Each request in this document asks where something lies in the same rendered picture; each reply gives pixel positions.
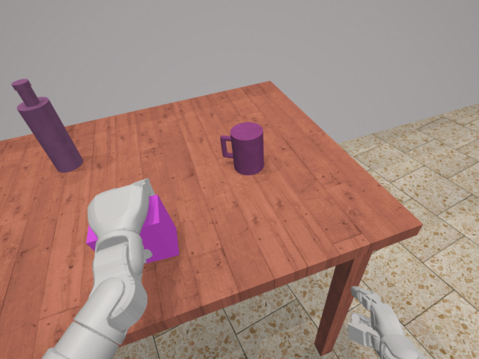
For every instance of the left robot forearm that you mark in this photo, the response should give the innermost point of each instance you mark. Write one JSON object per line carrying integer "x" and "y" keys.
{"x": 116, "y": 302}

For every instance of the sponge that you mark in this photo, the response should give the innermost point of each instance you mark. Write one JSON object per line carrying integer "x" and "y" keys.
{"x": 159, "y": 234}

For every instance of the table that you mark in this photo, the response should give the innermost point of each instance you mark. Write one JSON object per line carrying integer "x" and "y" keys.
{"x": 312, "y": 207}

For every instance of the left robot hand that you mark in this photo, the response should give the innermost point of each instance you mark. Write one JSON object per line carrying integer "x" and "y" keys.
{"x": 123, "y": 208}

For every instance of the right robot forearm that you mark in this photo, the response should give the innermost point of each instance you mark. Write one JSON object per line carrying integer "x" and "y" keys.
{"x": 397, "y": 346}

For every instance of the right robot hand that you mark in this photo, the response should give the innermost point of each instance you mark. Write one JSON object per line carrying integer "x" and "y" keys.
{"x": 383, "y": 320}

